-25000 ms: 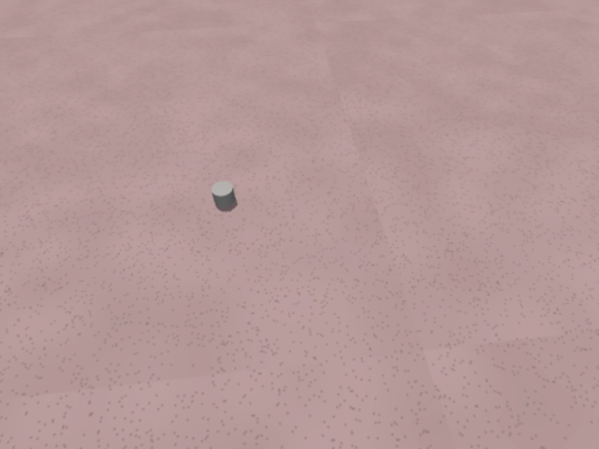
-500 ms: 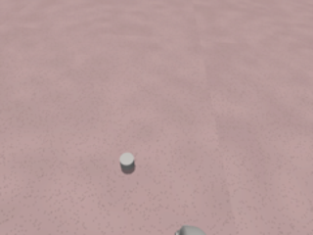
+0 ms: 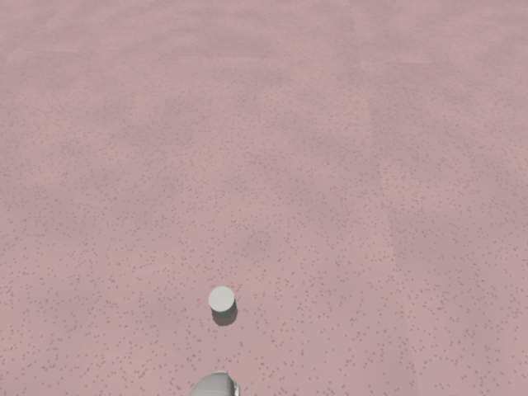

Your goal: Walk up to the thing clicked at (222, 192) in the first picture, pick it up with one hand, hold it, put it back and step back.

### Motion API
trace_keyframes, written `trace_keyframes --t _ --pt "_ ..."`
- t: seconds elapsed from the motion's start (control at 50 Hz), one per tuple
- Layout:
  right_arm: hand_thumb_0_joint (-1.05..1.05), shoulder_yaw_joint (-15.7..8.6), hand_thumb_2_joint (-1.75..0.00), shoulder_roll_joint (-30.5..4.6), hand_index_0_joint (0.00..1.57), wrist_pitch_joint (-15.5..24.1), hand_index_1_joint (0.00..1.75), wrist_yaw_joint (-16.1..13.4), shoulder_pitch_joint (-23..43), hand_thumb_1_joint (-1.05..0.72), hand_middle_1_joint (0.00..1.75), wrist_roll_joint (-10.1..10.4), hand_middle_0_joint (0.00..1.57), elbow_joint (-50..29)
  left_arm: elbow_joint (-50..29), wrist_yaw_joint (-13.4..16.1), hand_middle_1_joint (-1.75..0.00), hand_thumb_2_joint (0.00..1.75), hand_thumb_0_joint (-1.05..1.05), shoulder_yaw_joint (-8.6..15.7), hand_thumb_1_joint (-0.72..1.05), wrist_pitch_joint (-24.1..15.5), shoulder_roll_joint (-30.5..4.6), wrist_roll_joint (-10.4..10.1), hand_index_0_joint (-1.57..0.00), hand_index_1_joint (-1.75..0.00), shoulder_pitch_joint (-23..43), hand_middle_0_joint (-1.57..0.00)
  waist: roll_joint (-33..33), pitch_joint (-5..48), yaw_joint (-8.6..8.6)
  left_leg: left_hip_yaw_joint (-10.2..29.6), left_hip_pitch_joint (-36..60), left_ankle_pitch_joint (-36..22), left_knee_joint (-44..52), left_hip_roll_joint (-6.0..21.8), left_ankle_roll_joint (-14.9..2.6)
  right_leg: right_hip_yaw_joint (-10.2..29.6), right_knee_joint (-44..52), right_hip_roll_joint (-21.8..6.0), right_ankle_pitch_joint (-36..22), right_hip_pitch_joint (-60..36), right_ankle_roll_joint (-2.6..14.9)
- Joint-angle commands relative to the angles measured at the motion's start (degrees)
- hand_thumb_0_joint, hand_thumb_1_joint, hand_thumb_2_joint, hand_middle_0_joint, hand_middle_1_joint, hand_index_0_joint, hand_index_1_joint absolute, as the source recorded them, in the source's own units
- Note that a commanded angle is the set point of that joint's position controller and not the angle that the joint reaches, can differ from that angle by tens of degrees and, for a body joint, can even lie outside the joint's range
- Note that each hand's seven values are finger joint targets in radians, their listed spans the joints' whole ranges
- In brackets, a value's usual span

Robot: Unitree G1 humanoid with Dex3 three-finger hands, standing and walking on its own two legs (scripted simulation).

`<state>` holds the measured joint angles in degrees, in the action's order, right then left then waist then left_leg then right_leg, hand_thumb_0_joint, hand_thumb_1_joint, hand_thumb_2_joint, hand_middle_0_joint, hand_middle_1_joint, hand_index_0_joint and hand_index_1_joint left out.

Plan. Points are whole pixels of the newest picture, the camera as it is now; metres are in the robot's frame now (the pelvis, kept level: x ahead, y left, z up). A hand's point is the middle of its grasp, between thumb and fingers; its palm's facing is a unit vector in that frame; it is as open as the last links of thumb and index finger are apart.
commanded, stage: walk up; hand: left
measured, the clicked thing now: (222, 302) +0.52 +0.21 -0.73
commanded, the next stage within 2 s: stand in 1.68 s
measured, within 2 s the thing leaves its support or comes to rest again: neither
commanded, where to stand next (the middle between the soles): +0.13 -0.01 m, yaw -3 degrees
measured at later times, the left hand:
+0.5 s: hand (127, 380) +0.16 +0.26 -0.16, palm faces -0.06 -0.92 -0.40, open 7.4 cm
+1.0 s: hand (141, 340) +0.22 +0.25 -0.14, palm faces -0.03 -0.94 -0.33, open 7.4 cm
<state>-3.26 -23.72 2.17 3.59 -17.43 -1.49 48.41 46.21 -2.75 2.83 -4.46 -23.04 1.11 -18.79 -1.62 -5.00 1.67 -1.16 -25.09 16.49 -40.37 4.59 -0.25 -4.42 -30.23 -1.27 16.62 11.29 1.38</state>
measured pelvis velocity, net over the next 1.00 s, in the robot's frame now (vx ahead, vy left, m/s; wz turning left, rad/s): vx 0.11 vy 0.00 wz -0.02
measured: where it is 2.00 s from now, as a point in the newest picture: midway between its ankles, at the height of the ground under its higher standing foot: outside the picture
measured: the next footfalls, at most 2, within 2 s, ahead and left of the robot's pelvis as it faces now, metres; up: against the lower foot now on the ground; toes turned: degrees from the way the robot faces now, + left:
left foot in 0.06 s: +0.16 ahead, +0.14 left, +0.00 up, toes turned +0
right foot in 0.34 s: +0.16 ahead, -0.13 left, +0.00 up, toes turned -3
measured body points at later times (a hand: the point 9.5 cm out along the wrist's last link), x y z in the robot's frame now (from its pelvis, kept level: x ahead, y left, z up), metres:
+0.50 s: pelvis +0.09 +0.00 -0.02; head +0.11 -0.01 +0.43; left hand +0.16 +0.31 -0.13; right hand +0.17 -0.31 -0.14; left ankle +0.12 +0.14 -0.73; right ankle +0.12 -0.13 -0.73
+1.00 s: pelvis +0.11 +0.00 +0.01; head +0.12 +0.01 +0.46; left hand +0.22 +0.30 -0.12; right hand +0.19 -0.31 -0.12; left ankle +0.12 +0.14 -0.73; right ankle +0.12 -0.13 -0.73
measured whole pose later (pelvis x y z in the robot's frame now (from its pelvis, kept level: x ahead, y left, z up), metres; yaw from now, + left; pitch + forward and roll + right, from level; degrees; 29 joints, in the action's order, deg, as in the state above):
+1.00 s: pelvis +0.11 +0.00 +0.01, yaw -1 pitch -3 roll +0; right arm 0.3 -20.9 0.4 0.6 -4.5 -0.1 65.6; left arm 65.3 -0.6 0.4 -0.9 -20.4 0.2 -1.9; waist 0.5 -3.3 -0.2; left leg -1.0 -7.9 10.8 -21.4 2.1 1.4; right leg -2.3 -21.3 -1.9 10.3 8.3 -0.9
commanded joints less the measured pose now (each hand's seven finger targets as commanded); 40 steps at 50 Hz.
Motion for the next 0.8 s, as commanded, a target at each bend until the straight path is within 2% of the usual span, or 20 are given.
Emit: trace_keyframes --t 0.0,0.02,0.04,0.06,0.08,0.1,0.16,0.24,0.28,0.3,0.32,0.34,0.36,0.4,0.44,0.48,0.5,0.56,0.66,0.78 --pt "0.0 -3.0 -0.9 -7.8 0.2 2.5 0.3 -1.6 -3.5 -0.9 0.3 0.2 0.2 -2.6 -4.5 1.6 -0.3 0.9 0.0 2.9 0.9 0.2 -13.2 -0.9 -0.2 -0.3 1.8 -0.2 5.6 5.0 -2.51 -3.2 15.2 -10.8 9.3 -3.5 -0.75 6.3 -0.3 -10.5 -14.8 8.5 8.18" --pt "0.0 -3.4 -0.9 -9.3 0.2 2.7 0.3 -2.2 -6.1 -0.9 0.3 0.1 0.2 -1.9 -5.0 1.7 -0.3 0.9 0.0 2.0 0.9 0.5 -11.0 -0.8 -0.2 -0.3 2.4 -0.2 2.2 6.6 -4.26 -1.9 19.8 -10.3 11.4 -3.1 -1.87 5.0 -5.7 -8.6 -11.6 10.6 6.03" --pt "0.0 -4.8 -0.9 -14.1 0.2 3.0 0.3 -2.5 -8.6 -0.9 0.3 -0.3 0.2 -1.9 -5.3 1.6 -0.3 0.9 0.0 1.3 0.9 0.6 -8.8 -1.0 -0.2 -0.3 0.4 -0.2 -8.4 8.3 -4.92 9.4 23.3 -2.9 16.1 4.8 -4.24 1.5 -16.3 -3.5 -1.0 15.6 3.71" --pt "0.0 -5.5 -0.9 -18.2 0.2 3.2 0.3 -2.7 -8.4 -0.9 0.3 -0.5 0.2 -3.6 -5.2 1.7 -0.3 0.9 0.0 1.0 0.9 1.1 -7.2 -1.3 -0.2 -0.3 -2.1 -0.2 -13.1 7.6 -4.29 32.2 24.7 5.9 24.5 17.7 -10.6 2.0 -25.5 3.5 14.5 24.2 1.05" --pt "0.0 -6.1 -0.9 -20.3 0.2 2.8 0.3 -2.6 -6.4 -0.9 0.3 1.0 0.2 -4.0 -2.6 2.7 -0.3 0.9 0.0 2.8 0.9 1.9 -13.5 -0.9 -0.2 -0.3 -3.0 -0.2 -8.8 6.1 -4.22 35.1 19.0 9.3 24.6 20.8 -16.24 6.7 -31.8 0.4 19.3 21.5 1.46" --pt "0.0 -5.6 -0.9 -17.7 0.2 2.5 0.3 -2.8 -4.4 -0.9 0.3 1.0 0.2 -4.5 -2.3 2.8 -0.3 0.9 0.0 2.7 0.9 1.8 -14.2 -0.9 -0.2 -0.3 -2.5 -0.2 -5.2 4.2 -3.41 30.4 18.4 3.6 23.1 18.8 -16.03 8.3 -33.4 0.0 17.8 23.0 1.69" --pt "0.0 -4.0 -0.9 -15.1 0.2 2.5 0.3 -3.5 -1.1 -0.9 0.3 0.8 0.2 -4.8 0.3 2.5 -0.3 0.9 0.0 2.6 0.9 1.8 -12.1 -1.2 -0.2 -0.3 -4.2 -0.2 -9.2 3.9 -1.33 14.6 14.3 -12.0 18.5 12.8 -12.49 7.6 -25.5 -3.0 12.3 18.1 1.38" --pt "0.0 -2.6 -0.9 -13.4 0.2 1.6 0.3 -3.6 2.9 -0.9 0.3 0.4 0.2 -5.7 2.4 2.4 -0.3 0.9 0.0 2.3 0.9 1.9 -9.6 -0.9 -0.2 -0.3 -3.2 -0.2 -10.0 5.7 -1.39 8.0 7.7 -20.9 14.0 10.4 -11.14 2.8 -13.2 -0.9 6.3 7.1 0.01" --pt "0.0 -1.9 -0.9 -12.8 0.2 0.7 0.3 -3.5 6.0 -0.9 0.3 1.3 0.2 -5.7 4.2 2.9 -0.3 0.9 0.0 2.5 0.9 1.7 -9.0 -0.6 -0.2 -0.3 -4.9 -0.2 -8.5 7.2 0.86 6.0 3.7 -16.1 8.5 9.2 -9.13 1.2 -4.4 0.6 -2.6 -0.5 0.61" --pt "0.0 -1.0 -0.9 -10.6 0.2 0.2 0.3 -3.5 6.4 -0.9 0.3 1.8 0.2 -5.6 4.4 3.2 -0.3 0.9 0.0 2.8 0.9 1.3 -10.4 -0.2 -0.2 -0.3 -4.4 -0.2 -5.1 7.8 1.3 4.8 2.0 -10.8 5.4 7.1 -6.48 3.3 -0.2 0.1 -5.2 -3.0 1.17" --pt "0.0 -0.1 -0.9 -7.7 0.2 0.0 0.3 -3.4 5.7 -0.9 0.3 2.3 0.2 -5.7 3.7 3.4 -0.3 0.9 0.0 3.2 0.9 0.9 -13.3 0.4 -0.2 -0.3 -2.1 -0.2 3.5 7.4 0.44 1.5 -0.1 -4.6 -0.3 3.2 -3.25 13.0 4.0 -6.2 -7.4 -1.8 3.29" --pt "0.0 0.3 -0.9 -5.9 0.2 -0.8 0.3 -3.5 4.7 -0.9 0.3 2.3 0.2 -4.9 2.2 3.4 -0.3 0.9 0.0 3.3 0.9 0.4 -16.8 0.3 -0.2 -0.3 2.9 -0.2 9.0 4.2 -1.97 -0.1 -0.6 7.9 -3.8 -2.1 -0.66 28.7 11.1 -16.9 -0.6 6.1 7.58" --pt "0.0 -1.0 -0.9 -9.1 0.2 -1.3 0.3 -4.0 4.2 -0.9 0.3 2.3 0.2 -2.7 1.9 3.2 -0.3 0.9 0.0 3.2 0.9 0.7 -17.9 -0.1 -0.2 -0.3 7.0 -0.2 9.4 3.4 -2.31 1.3 6.7 15.3 -7.9 -2.0 -0.95 28.6 9.8 -19.6 -1.1 13.4 13.04" --pt "0.0 -0.7 -0.9 -9.2 0.2 -1.2 0.3 -3.7 3.8 -0.9 0.3 2.5 0.2 0.0 2.6 3.3 -0.3 0.9 0.0 2.0 0.9 1.1 -14.5 -0.6 -0.2 -0.3 9.7 -0.2 7.2 2.2 -3.24 1.3 8.9 10.3 -0.7 -2.2 -1.57 19.4 6.4 -13.5 -2.8 13.2 8.95" --pt "0.0 -0.6 -0.9 -9.2 0.2 -0.6 0.3 -3.7 3.3 -0.9 0.3 2.3 0.2 2.4 3.8 3.3 -0.3 0.9 0.0 1.2 0.9 1.3 -12.8 -0.6 -0.2 -0.3 10.6 -0.2 8.9 5.1 -3.54 3.0 12.4 -3.9 7.6 -0.1 -1.82 13.5 2.9 -9.8 -8.4 10.5 4.37" --pt "0.0 -0.6 -0.9 -11.2 0.2 -0.1 0.3 -3.5 6.4 -0.9 0.3 1.7 0.2 2.9 4.9 3.1 -0.3 0.9 0.0 0.8 0.9 1.6 -11.9 -0.9 -0.2 -0.3 10.0 -0.2 6.4 6.8 -1.84 7.7 11.9 -3.7 10.5 2.3 -3.12 11.2 2.3 -6.8 -4.2 8.3 2.3" --pt "0.0 -0.2 -0.9 -11.1 0.2 -0.1 0.3 -3.2 8.1 -0.9 0.3 1.9 0.2 3.6 5.7 3.0 -0.3 0.9 0.0 0.8 0.9 1.6 -11.6 -1.0 -0.2 -0.3 10.3 -0.2 5.2 6.6 -1.18 6.9 10.7 -3.8 10.5 1.9 -3.06 10.5 3.2 -6.3 -2.5 5.7 1.86" --pt "0.0 0.8 -0.9 -9.6 0.2 -0.3 0.3 -3.3 8.8 -0.9 0.3 2.0 0.2 6.4 7.8 3.2 -0.3 0.9 0.0 0.7 0.9 1.5 -11.8 -1.2 -0.2 -0.3 12.6 -0.2 4.8 6.6 -1.66 4.9 12.7 -8.4 12.1 0.9 -1.93 11.1 4.8 -7.9 -7.9 3.5 2.14" --pt "0.0 0.9 -0.9 -9.9 0.2 0.0 0.3 -3.5 10.8 -0.9 0.3 1.9 0.2 9.7 10.5 3.2 -0.3 0.9 0.0 0.2 0.9 2.0 -10.4 -1.6 -0.2 -0.3 15.0 -0.2 2.7 9.0 -1.16 5.3 14.6 -15.5 15.9 2.3 -2.05 8.0 5.0 -6.6 -14.0 -2.4 1.0" --pt "0.0 1.3 -0.9 -9.3 0.2 -0.2 0.3 -3.6 13.6 -0.9 0.3 1.7 0.2 12.5 13.5 3.0 -0.3 0.9 0.0 -0.2 0.9 2.6 -9.6 -1.7 -0.2 -0.3 18.1 -0.2 0.4 7.4 -0.98 5.6 14.9 -14.4 20.9 3.1 -1.31 7.1 8.7 -6.3 -12.6 -4.8 0.23"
